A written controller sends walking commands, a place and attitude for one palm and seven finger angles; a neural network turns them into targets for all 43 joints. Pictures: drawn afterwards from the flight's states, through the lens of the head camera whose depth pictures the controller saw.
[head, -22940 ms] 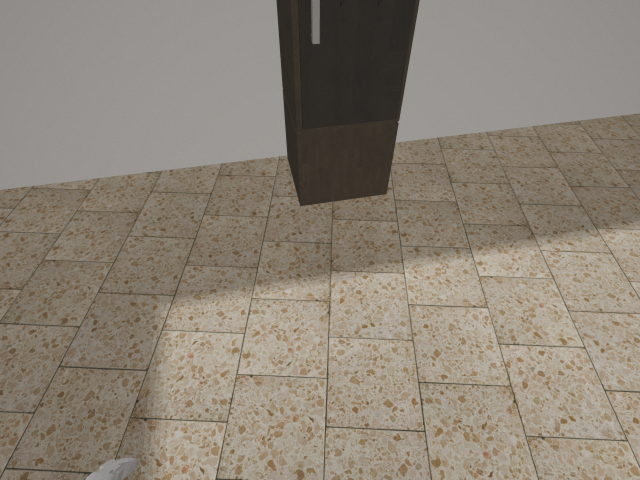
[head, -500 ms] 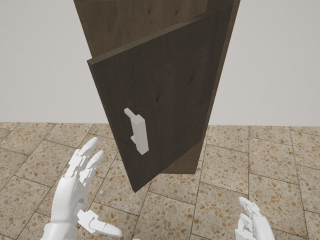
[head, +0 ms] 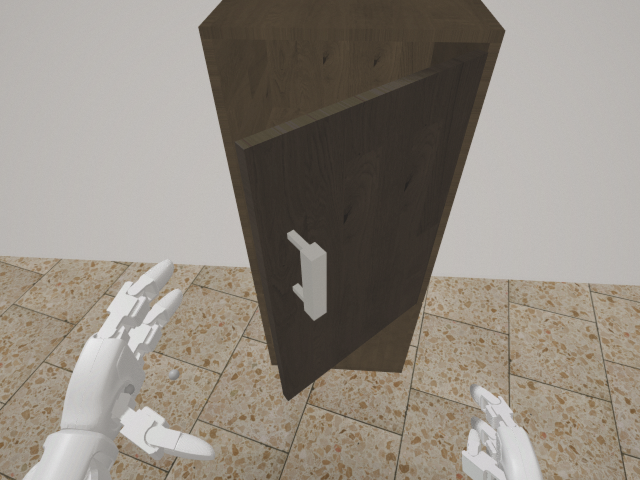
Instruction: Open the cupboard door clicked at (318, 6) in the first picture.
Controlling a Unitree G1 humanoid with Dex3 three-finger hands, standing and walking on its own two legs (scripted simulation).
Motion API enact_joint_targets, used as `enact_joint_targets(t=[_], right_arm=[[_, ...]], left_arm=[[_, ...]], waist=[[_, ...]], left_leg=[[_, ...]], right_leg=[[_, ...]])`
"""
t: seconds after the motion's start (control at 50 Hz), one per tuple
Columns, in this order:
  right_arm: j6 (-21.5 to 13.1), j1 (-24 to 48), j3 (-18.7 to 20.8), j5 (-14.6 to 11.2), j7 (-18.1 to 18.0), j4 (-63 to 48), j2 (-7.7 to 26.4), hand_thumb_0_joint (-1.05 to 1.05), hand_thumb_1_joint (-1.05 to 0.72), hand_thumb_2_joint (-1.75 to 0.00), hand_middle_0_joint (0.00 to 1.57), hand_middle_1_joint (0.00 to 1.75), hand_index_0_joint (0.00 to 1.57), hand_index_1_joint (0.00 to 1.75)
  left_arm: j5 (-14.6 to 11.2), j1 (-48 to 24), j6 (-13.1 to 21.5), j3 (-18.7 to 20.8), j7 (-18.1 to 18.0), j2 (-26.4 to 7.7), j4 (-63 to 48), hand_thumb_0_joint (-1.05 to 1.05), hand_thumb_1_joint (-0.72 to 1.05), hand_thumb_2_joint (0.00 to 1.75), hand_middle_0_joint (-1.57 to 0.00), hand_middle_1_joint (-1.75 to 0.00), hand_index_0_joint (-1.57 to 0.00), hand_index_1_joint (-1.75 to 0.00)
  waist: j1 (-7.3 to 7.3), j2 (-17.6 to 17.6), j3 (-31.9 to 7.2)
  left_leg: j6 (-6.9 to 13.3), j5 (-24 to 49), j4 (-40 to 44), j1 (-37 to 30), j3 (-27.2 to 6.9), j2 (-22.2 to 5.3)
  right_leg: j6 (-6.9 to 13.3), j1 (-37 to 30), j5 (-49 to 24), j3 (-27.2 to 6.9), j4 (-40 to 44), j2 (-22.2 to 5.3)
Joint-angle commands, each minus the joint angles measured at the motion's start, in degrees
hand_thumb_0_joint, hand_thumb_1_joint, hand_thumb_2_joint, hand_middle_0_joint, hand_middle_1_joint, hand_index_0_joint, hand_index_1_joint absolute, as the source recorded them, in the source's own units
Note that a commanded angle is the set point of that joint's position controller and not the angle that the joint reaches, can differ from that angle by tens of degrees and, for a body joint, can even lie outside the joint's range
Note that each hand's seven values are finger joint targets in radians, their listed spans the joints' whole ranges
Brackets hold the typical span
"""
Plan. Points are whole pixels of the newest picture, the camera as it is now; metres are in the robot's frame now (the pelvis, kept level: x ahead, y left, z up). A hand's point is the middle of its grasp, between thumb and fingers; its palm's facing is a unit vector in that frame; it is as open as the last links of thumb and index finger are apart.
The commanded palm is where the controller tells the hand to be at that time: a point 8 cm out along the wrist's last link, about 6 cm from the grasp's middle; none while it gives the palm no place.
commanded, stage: draw the hand back to the body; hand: left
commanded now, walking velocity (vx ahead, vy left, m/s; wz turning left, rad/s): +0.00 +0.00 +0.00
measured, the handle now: (305, 274) +0.36 +0.06 +0.08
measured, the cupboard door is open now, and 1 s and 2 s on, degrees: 42 42 42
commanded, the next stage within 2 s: step back with the hand held close in 1.04 s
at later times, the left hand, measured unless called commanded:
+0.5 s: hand (80, 324) +0.21 +0.25 +0.16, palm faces +0.35 -0.86 -0.38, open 11.0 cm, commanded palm +0.17 +0.30 +0.19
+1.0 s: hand (70, 317) +0.21 +0.25 +0.18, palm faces +0.42 -0.82 -0.39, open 7.5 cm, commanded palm +0.16 +0.29 +0.20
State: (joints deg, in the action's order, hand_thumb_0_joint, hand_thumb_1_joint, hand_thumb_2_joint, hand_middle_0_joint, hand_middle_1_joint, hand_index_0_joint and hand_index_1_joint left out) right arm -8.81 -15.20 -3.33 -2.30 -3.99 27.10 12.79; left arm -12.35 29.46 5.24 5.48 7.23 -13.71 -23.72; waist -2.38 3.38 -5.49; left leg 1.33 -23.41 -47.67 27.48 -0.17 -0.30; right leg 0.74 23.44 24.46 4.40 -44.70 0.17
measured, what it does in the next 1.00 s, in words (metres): stands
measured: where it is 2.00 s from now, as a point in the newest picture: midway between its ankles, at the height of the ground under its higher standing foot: outside the picture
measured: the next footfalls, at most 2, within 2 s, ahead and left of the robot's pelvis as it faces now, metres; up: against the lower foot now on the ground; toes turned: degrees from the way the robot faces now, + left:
none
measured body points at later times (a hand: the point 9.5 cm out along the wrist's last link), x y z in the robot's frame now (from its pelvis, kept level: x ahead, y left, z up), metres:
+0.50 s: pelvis +0.02 +0.02 +0.03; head +0.00 +0.01 +0.48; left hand +0.19 +0.30 +0.19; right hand +0.20 -0.20 -0.05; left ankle +0.01 +0.10 -0.71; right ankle -0.01 -0.11 -0.71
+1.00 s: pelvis +0.02 +0.00 +0.04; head +0.00 -0.02 +0.49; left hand +0.18 +0.29 +0.20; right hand +0.20 -0.23 -0.05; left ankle +0.01 +0.10 -0.71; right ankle -0.01 -0.11 -0.71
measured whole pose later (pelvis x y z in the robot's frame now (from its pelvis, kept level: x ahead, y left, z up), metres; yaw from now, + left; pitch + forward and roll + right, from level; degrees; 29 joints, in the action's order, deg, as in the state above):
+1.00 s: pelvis +0.02 +0.00 +0.04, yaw -2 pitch -4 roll -1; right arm -5.1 -11.2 -1.2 0.2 -4.2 36.6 12.7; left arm -3.4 27.2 3.9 18.0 -6.5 -18.8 -22.1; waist -4.1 3.1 1.3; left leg 1.0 -13.7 -23.7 5.9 1.9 -0.3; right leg 0.8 2.7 14.0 2.2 -20.8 0.8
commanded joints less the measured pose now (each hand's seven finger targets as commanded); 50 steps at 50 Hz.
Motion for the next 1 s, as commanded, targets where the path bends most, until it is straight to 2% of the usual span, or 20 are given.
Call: enact_joint_targets(t=[0.0, 0.06, 0.12, 0.14, 0.24, 0.26, 0.36, 0.42, 0.44, 0.46, 0.6, 0.64, 0.66, 0.72, 0.74, 0.8, 0.84, 0.88, 0.94, 0.98], right_arm=[[-1.9, 6.3, 2.2, 1.0, -2.1, -8.7, 4.7, 0.0, -0.9, -0.9, 0.2, 0.3, 0.2, 0.3], [-1.0, 7.5, 1.9, 1.3, -2.2, -7.5, 5.1, 0.0, -0.9, -0.9, 0.2, 0.3, 0.2, 0.3], [-1.1, 7.7, 1.9, 1.6, -2.3, -6.5, 5.2, 0.0, -0.9, -0.9, 0.2, 0.3, 0.2, 0.3], [-1.2, 8.3, 1.9, 1.8, -2.4, -6.1, 5.5, 0.0, -0.9, -0.9, 0.2, 0.3, 0.2, 0.3], [-1.4, 9.2, 2.1, 2.1, -2.2, -4.2, 5.8, 0.0, -0.9, -0.9, 0.2, 0.3, 0.2, 0.3], [-1.5, 9.4, 2.3, 2.0, -2.1, -4.1, 5.7, 0.0, -0.9, -0.9, 0.2, 0.3, 0.2, 0.3], [-0.9, 9.8, 2.8, 2.2, -1.5, -2.5, 5.9, 0.0, -0.9, -0.9, 0.2, 0.3, 0.2, 0.3], [-0.3, 10.0, 3.1, 2.2, -1.2, -2.0, 6.0, 0.0, -0.9, -0.9, 0.2, 0.3, 0.2, 0.3], [-0.3, 10.3, 3.2, 2.3, -1.2, -1.7, 6.2, 0.0, -0.9, -0.9, 0.2, 0.3, 0.2, 0.3], [-0.2, 10.5, 3.3, 2.2, -1.1, -1.8, 6.1, 0.0, -0.9, -0.9, 0.2, 0.3, 0.2, 0.3], [-0.2, 10.4, 3.8, 2.4, -0.6, -0.6, 6.2, 0.0, -0.9, -0.9, 0.2, 0.3, 0.2, 0.3], [-0.1, 10.6, 3.9, 2.3, -0.6, -0.1, 6.3, 0.0, -0.9, -0.9, 0.2, 0.3, 0.2, 0.3], [0.0, 10.6, 3.9, 2.3, -0.5, -0.1, 6.2, 0.0, -0.9, -0.9, 0.2, 0.3, 0.2, 0.3], [0.7, 10.9, 4.2, 2.3, -0.2, -0.1, 6.5, 0.0, -0.9, -0.9, 0.2, 0.3, 0.2, 0.3], [0.7, 11.2, 4.4, 2.1, -0.3, -0.2, 6.7, 0.0, -0.9, -0.9, 0.2, 0.3, 0.2, 0.3], [1.2, 11.3, 4.5, 2.3, -0.3, -0.3, 6.6, 0.0, -0.9, -0.9, 0.2, 0.3, 0.2, 0.3], [0.9, 11.9, 4.5, 2.4, -0.6, -0.2, 6.6, 0.0, -0.9, -0.9, 0.2, 0.3, 0.2, 0.3], [0.5, 11.9, 4.3, 2.5, -0.6, -0.2, 6.1, 0.0, -0.9, -0.9, 0.2, 0.3, 0.2, 0.3], [0.0, 12.3, 4.2, 2.4, -0.8, 0.2, 6.0, 0.0, -0.9, -0.9, 0.2, 0.3, 0.2, 0.3], [-0.2, 12.3, 4.1, 2.4, -0.9, 0.5, 5.6, 0.0, -0.9, -0.9, 0.2, 0.3, 0.2, 0.3]], left_arm=[[5.8, -0.6, 1.4, 4.6, -9.5, -7.1, -12.5, 0.0, -0.22, 0.42, -0.16, -0.3, -0.16, -0.3], [7.8, -3.3, 0.9, 4.9, -12.0, -8.2, -13.3, 0.0, -0.12, 0.47, -0.16, -0.3, -0.16, -0.3], [9.1, -4.8, 1.3, 6.0, -13.7, -9.5, -15.5, 0.0, -0.01, 0.51, -0.17, -0.3, -0.17, -0.3], [9.3, -4.4, 1.2, 6.9, -14.1, -10.5, -14.9, 0.0, 0.02, 0.52, -0.17, -0.3, -0.17, -0.3], [9.7, -3.8, 1.6, 9.5, -15.1, -11.7, -13.9, 0.0, 0.2, 0.6, -0.18, -0.3, -0.18, -0.3], [9.7, -4.3, 1.8, 9.3, -15.1, -11.3, -15.0, 0.0, 0.23, 0.62, -0.18, -0.3, -0.18, -0.3], [9.5, -2.5, 1.7, 13.0, -15.2, -12.4, -12.3, 0.0, 0.41, 0.69, -0.18, -0.3, -0.18, -0.3], [9.4, -3.8, 1.9, 14.7, -15.1, -13.0, -12.0, 0.0, 0.51, 0.74, -0.19, -0.3, -0.19, -0.3], [9.4, -4.5, 2.0, 15.7, -15.2, -14.1, -11.8, 0.0, 0.55, 0.75, -0.19, -0.3, -0.19, -0.3], [9.3, -5.3, 2.1, 15.5, -15.1, -13.5, -12.7, 0.0, 0.58, 0.76, -0.19, -0.3, -0.19, -0.3], [9.0, -6.6, 2.6, 20.6, -15.5, -16.7, -13.3, 0.0, 0.83, 0.87, -0.2, -0.3, -0.2, -0.3], [8.9, -7.3, 2.6, 21.9, -15.6, -17.6, -12.6, 0.0, 0.9, 0.9, -0.2, -0.3, -0.2, -0.3], [8.7, -6.6, 2.4, 20.3, -15.3, -15.5, -11.2, 0.0, 0.9, 0.9, -0.2, -0.3, -0.2, -0.3], [8.6, -6.6, 2.0, 18.6, -14.8, -13.8, -8.9, 0.0, 0.9, 0.9, -0.2, -0.3, -0.2, -0.3], [8.7, -6.3, 2.0, 18.4, -14.7, -13.8, -8.1, 0.0, 0.9, 0.9, -0.2, -0.3, -0.2, -0.3], [8.7, -7.4, 2.3, 18.9, -14.8, -14.5, -9.4, 0.0, 0.9, 0.9, -0.2, -0.3, -0.2, -0.3], [8.8, -8.0, 2.6, 20.6, -15.0, -16.8, -10.2, 0.0, 0.9, 0.9, -0.2, -0.3, -0.2, -0.3], [8.8, -8.5, 3.1, 20.6, -15.2, -16.9, -12.4, 0.0, 0.9, 0.9, -0.2, -0.3, -0.2, -0.3], [8.9, -8.7, 3.2, 21.1, -15.3, -17.7, -13.1, 0.0, 0.9, 0.9, -0.2, -0.3, -0.2, -0.3], [8.7, -8.1, 3.3, 20.2, -15.2, -16.5, -11.8, 0.0, 0.9, 0.9, -0.2, -0.3, -0.2, -0.3]], waist=[[0.06, -4.8, 1.4], [0.25, -0.7, 2.2], [0.15, 1.4, 0.2], [-0.29, 1.9, 0.3], [-0.62, -1.1, 0.5], [-0.51, -0.2, 0.1], [-1.11, -0.5, 1.7], [-1.13, 0.4, 2.2], [-1.32, -0.4, 2.3], [-1.13, 1.1, 2.5], [-1.64, 2.5, -0.1], [-1.67, 2.0, 1.0], [-1.34, 1.4, 1.7], [-1.09, -0.4, 3.2], [-1.16, -1.0, 4.1], [-1.22, -1.6, 2.6], [-1.68, -1.0, 1.8], [-1.65, 0.7, 0.6], [-1.76, 2.5, 1.1], [-1.48, 1.8, 3.0]], left_leg=[[0.0, 8.3, 11.9, -6.5, -1.5, 0.0], [0.0, 8.5, 14.9, -9.6, -1.7, -0.6], [-0.1, 10.8, 17.7, -13.3, -2.3, -0.8], [-0.1, 11.7, 18.4, -13.9, -2.1, -0.9], [-0.4, 15.2, 22.1, -16.6, -2.3, -1.4], [-0.6, 16.6, 22.7, -17.5, -2.3, -1.5], [-1.1, 22.3, 24.7, -18.7, -1.5, -1.8], [-1.2, 23.3, 25.4, -20.0, -1.2, -2.0], [-1.2, 22.8, 25.8, -19.8, -1.3, -1.9], [-1.2, 23.2, 26.0, -20.4, -1.0, -1.9], [-1.6, 29.1, 26.1, -22.8, -0.8, -1.9], [-1.6, 29.6, 26.2, -22.7, -0.8, -2.0], [-1.5, 29.4, 26.4, -22.9, -0.6, -2.0], [-1.0, 25.8, 27.1, -22.8, -0.3, -1.9], [-0.8, 24.8, 27.2, -22.5, -0.1, -1.9], [-0.4, 23.4, 27.4, -22.6, 0.1, -1.4], [-0.3, 22.4, 27.2, -22.8, 0.3, -1.2], [-0.3, 22.5, 27.0, -23.3, 0.4, -0.9], [-0.3, 22.6, 26.5, -23.6, 0.8, -0.6], [-0.3, 21.8, 26.7, -23.5, 0.8, -0.7]], right_leg=[[0.6, -1.0, -8.8, -3.5, 14.2, -0.6], [0.7, -3.3, -8.4, -3.1, 15.9, -0.5], [0.8, -6.1, -10.3, -2.6, 16.8, -0.4], [0.9, -7.6, -11.1, -2.6, 17.5, -0.4], [0.8, -12.0, -13.7, -2.1, 19.5, -0.1], [0.8, -12.5, -14.5, -2.1, 19.6, -0.1], [0.7, -15.6, -18.5, -2.0, 21.4, -0.1], [0.7, -16.1, -19.0, -2.3, 22.5, 0.1], [0.8, -16.8, -18.9, -2.2, 23.0, 0.2], [0.7, -16.9, -19.3, -2.3, 23.1, 0.1], [0.7, -19.3, -23.3, -2.6, 23.9, 0.2], [0.7, -19.3, -23.7, -2.5, 24.4, 0.3], [0.5, -18.6, -23.6, -2.5, 24.6, 0.2], [0.3, -17.7, -21.8, -2.5, 25.5, 0.3], [0.4, -17.7, -21.5, -2.5, 25.8, 0.4], [0.3, -18.7, -21.6, -2.7, 26.0, 0.3], [0.4, -19.3, -21.4, -3.1, 26.4, 0.1], [0.4, -19.7, -21.7, -3.2, 26.3, 0.0], [0.5, -19.5, -22.2, -3.5, 27.0, -0.1], [0.3, -18.2, -21.4, -3.5, 27.4, -0.1]])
